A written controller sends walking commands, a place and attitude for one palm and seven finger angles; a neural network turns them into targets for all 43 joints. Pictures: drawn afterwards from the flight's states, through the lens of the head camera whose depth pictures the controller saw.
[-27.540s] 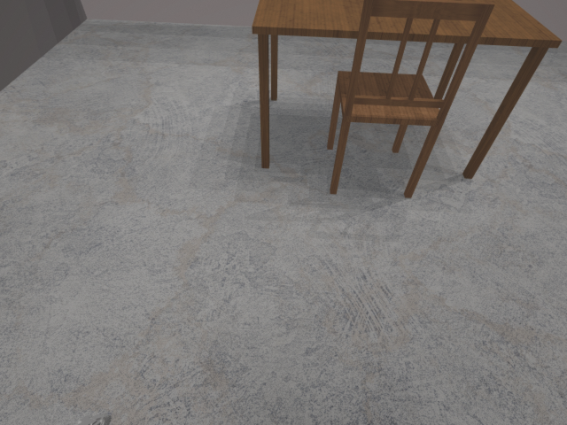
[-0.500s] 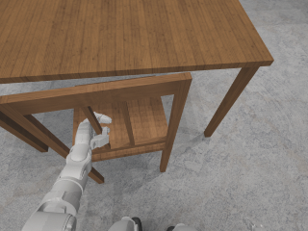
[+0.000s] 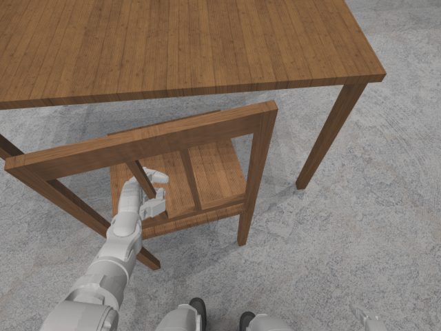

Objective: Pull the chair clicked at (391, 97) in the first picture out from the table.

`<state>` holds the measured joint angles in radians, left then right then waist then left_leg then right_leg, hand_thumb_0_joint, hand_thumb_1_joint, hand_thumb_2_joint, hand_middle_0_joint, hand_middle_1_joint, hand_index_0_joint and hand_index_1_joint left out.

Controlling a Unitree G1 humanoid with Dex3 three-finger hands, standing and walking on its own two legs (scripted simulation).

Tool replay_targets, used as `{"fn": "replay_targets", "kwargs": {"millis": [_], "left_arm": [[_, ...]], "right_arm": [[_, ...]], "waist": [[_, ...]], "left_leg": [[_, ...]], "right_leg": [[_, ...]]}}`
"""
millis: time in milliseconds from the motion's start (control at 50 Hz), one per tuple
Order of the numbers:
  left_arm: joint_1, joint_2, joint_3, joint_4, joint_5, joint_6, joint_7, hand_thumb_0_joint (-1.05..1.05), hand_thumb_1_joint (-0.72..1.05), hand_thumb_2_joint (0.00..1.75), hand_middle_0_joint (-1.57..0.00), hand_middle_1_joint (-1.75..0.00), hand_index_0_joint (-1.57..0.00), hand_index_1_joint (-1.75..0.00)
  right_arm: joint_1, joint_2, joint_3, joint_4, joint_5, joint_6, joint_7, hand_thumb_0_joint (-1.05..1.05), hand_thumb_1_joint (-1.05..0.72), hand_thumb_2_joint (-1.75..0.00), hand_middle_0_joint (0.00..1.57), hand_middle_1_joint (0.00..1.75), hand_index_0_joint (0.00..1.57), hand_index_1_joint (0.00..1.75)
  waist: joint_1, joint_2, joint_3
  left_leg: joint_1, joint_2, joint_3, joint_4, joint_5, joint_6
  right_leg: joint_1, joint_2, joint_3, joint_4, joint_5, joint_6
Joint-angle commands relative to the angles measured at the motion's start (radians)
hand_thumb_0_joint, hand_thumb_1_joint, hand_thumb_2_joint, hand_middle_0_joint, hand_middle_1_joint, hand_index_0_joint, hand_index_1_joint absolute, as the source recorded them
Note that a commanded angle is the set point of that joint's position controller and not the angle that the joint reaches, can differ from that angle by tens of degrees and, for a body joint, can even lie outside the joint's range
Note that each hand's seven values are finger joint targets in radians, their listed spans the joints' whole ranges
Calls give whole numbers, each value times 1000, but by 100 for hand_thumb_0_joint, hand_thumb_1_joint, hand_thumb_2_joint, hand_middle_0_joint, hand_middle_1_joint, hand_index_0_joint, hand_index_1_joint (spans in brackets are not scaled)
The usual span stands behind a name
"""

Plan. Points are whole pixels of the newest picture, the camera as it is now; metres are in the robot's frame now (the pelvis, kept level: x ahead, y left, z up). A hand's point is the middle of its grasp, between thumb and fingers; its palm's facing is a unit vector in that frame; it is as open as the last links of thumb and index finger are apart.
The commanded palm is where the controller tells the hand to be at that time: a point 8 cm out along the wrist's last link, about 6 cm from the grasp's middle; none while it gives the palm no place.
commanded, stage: step backward, pulling the chair out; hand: left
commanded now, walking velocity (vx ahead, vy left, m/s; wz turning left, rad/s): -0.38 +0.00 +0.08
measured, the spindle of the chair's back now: (151, 193) +0.39 +0.15 -0.07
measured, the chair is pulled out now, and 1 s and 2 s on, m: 0.11 0.13 0.13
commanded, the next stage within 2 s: none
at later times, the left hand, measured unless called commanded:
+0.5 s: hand (161, 210) +0.34 +0.12 -0.06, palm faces +0.01 -0.98 -0.20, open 5.0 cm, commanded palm +0.33 +0.17 -0.06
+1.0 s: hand (160, 211) +0.34 +0.12 -0.06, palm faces -0.02 -0.98 -0.19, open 5.0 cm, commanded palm +0.33 +0.17 -0.06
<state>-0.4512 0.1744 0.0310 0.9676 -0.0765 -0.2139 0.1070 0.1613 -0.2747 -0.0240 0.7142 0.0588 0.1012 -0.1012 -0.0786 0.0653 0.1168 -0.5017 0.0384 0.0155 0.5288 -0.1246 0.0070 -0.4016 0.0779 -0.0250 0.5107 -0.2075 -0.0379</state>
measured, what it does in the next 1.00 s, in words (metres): stands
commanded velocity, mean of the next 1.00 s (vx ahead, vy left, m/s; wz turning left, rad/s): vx -0.38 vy -0.03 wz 0.08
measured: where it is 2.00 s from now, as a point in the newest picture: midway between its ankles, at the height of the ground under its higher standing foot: outside the picture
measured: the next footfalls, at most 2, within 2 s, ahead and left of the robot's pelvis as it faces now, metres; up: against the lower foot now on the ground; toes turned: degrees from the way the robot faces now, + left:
none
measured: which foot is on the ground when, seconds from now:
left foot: down 0.00-1.00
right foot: down 0.00-1.00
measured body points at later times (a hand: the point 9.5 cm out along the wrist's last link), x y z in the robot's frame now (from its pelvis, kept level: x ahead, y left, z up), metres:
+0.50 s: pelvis -0.01 +0.00 +0.00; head +0.08 -0.03 +0.44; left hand +0.34 +0.18 -0.05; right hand +0.09 -0.26 -0.15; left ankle +0.09 +0.11 -0.73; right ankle +0.03 -0.09 -0.73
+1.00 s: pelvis -0.01 +0.00 +0.00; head +0.07 -0.01 +0.44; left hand +0.34 +0.18 -0.05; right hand +0.10 -0.26 -0.14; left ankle +0.09 +0.11 -0.73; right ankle +0.03 -0.09 -0.73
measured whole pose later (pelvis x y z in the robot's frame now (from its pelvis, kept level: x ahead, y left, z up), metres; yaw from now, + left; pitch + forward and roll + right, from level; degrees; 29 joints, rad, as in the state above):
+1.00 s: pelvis -0.01 +0.00 +0.00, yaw +0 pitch +3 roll -1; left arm -0.45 0.18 -0.01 0.96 -0.07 -0.21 0.10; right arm 0.15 -0.23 -0.01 0.72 0.04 0.03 -0.12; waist -0.06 0.05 0.15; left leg -0.48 0.03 0.02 0.53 -0.11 0.01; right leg -0.39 0.07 -0.02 0.54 -0.21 -0.04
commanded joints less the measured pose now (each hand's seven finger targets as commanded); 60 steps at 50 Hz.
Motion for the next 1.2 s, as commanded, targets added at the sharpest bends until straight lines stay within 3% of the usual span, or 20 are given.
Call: {"fn": "replay_targets", "kwargs": {"millis": [0,40,120,140,220,240,300,340,420,480,560,620,680,760,820,900,940,960,1080,1180], "left_arm": [[-276,200,-18,-201,44,-46,14,0,90,90,-50,-145,-50,-145],[-260,208,-7,-198,42,-48,14,0,90,90,-50,-145,-50,-145],[-276,159,-40,-226,40,-56,4,0,90,90,-50,-145,-50,-145],[-271,177,-22,-217,44,-57,6,0,90,90,-50,-145,-50,-145],[-287,149,-32,-222,47,-60,-2,0,90,90,-50,-145,-50,-145],[-286,176,-11,-220,49,-59,-1,0,90,90,-50,-145,-50,-145],[-296,155,-24,-210,47,-57,-6,0,90,90,-50,-145,-50,-145],[-294,198,5,-201,50,-57,-1,0,90,90,-50,-145,-50,-145],[-320,205,-1,-196,54,-63,8,0,90,90,-50,-145,-50,-145],[-331,217,3,-176,58,-62,15,0,90,90,-50,-145,-50,-145],[-329,206,-8,-169,53,-61,16,0,90,90,-50,-145,-50,-145],[-330,179,-27,-183,47,-65,10,0,90,90,-50,-145,-50,-145],[-325,167,-36,-196,45,-63,7,0,90,90,-50,-145,-50,-145],[-314,173,-27,-201,43,-58,4,0,90,90,-50,-145,-50,-145],[-321,167,-34,-211,39,-55,-1,0,90,90,-50,-145,-50,-145],[-308,176,-29,-214,39,-53,0,0,90,90,-50,-145,-50,-145],[-302,207,-3,-208,44,-55,5,0,90,90,-50,-145,-50,-145],[-298,192,-15,-208,44,-54,5,0,90,90,-50,-145,-50,-145],[-321,185,-21,-215,46,-54,4,0,90,90,-50,-145,-50,-145],[-328,179,-28,-222,45,-53,2,0,90,90,-50,-145,-50,-145]], "right_arm": [[26,-125,-33,-97,1,-35,-12,0,-90,-90,20,30,20,30],[21,-134,-37,-99,-3,-39,-16,0,-90,-90,20,30,20,30],[18,-129,-41,-102,-10,-54,-18,0,-90,-90,20,30,20,30],[17,-136,-45,-99,-16,-56,-20,0,-90,-90,20,30,20,30],[17,-120,-46,-93,-26,-66,-15,0,-90,-90,20,30,20,30],[18,-126,-51,-90,-29,-68,-18,0,-90,-90,20,30,20,30],[24,-114,-46,-83,-25,-78,-14,0,-90,-90,20,30,20,30],[33,-117,-50,-74,-24,-85,-17,0,-90,-90,20,30,20,30],[33,-101,-42,-64,-20,-94,-13,0,-90,-90,20,30,20,30],[30,-105,-39,-53,-17,-94,-15,0,-90,-90,20,30,20,30],[24,-120,-37,-50,-15,-90,-22,0,-90,-90,20,30,20,30],[18,-117,-36,-59,-12,-90,-25,0,-90,-90,20,30,20,30],[17,-121,-39,-65,-14,-90,-29,0,-90,-90,20,30,20,30],[15,-119,-42,-71,-20,-88,-31,0,-90,-90,20,30,20,30],[10,-111,-39,-84,-21,-89,-30,0,-90,-90,20,30,20,30],[10,-109,-37,-90,-20,-93,-28,0,-90,-90,20,30,20,30],[14,-114,-41,-86,-22,-98,-29,0,-90,-90,20,30,20,30],[16,-108,-39,-83,-21,-99,-28,0,-90,-90,20,30,20,30],[10,-107,-36,-77,-23,-99,-32,0,-90,-90,20,30,20,30],[8,-106,-34,-76,-24,-97,-34,0,-90,-90,20,30,20,30]], "waist": [[10,-37,-429],[15,-13,-415],[21,65,-439],[25,91,-432],[29,80,-433],[32,63,-436],[27,14,-428],[22,-38,-439],[10,-72,-431],[9,-82,-418],[17,-47,-412],[22,-33,-426],[26,24,-444],[32,47,-445],[30,-3,-424],[28,-22,-408],[25,-38,-413],[26,-41,-423],[27,-24,-430],[31,3,-437]], "left_leg": [[308,34,-64,-22,43,25],[312,56,-103,-57,32,40],[310,118,-170,-131,16,65],[297,131,-193,-151,1,72],[303,163,-206,-146,-8,83],[287,163,-208,-143,-6,85],[276,140,-163,-91,-1,72],[281,107,-125,-43,3,52],[303,43,-47,35,-13,11],[300,22,-30,50,-2,-1],[309,52,-85,-4,76,21],[308,74,-122,-35,89,41],[314,102,-157,-71,98,54],[287,125,-177,-90,77,66],[266,109,-150,-66,34,58],[280,79,-115,-33,-17,33],[310,67,-100,-18,3,26],[318,69,-98,-17,27,24],[325,96,-125,-43,104,43],[314,105,-138,-56,103,49]], "right_leg": [[69,-147,101,-119,113,91],[51,-118,89,-105,38,80],[56,-71,64,-3,-49,41],[52,-61,61,22,-81,34],[48,-62,65,49,-103,21],[64,-61,70,46,-98,20],[73,-84,86,-2,-42,25],[77,-113,119,-50,1,31],[59,-183,166,-136,68,49],[72,-208,164,-142,145,69],[66,-163,118,-96,120,86],[71,-129,109,-70,66,78],[76,-105,90,-19,31,57],[89,-95,93,14,-13,41],[96,-112,112,-26,-23,39],[79,-146,137,-96,-39,35],[69,-154,140,-119,-16,42],[79,-155,136,-114,17,46],[85,-125,111,-66,59,62],[95,-120,109,-45,40,53]]}}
